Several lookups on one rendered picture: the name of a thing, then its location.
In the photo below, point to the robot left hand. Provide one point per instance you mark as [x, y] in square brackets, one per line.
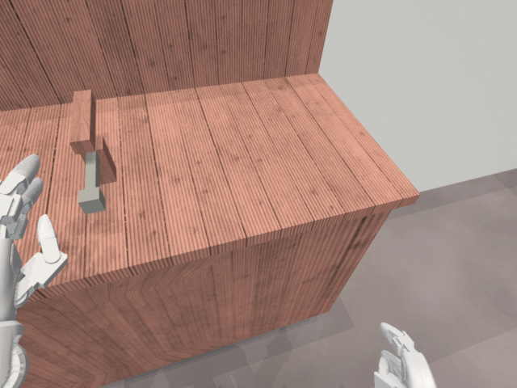
[18, 193]

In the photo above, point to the counter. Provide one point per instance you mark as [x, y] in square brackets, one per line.
[240, 191]

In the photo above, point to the robot right hand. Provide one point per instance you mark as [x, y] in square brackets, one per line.
[411, 371]

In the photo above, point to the tap lever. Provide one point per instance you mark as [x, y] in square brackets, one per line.
[91, 199]

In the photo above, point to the left robot forearm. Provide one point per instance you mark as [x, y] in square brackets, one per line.
[14, 362]

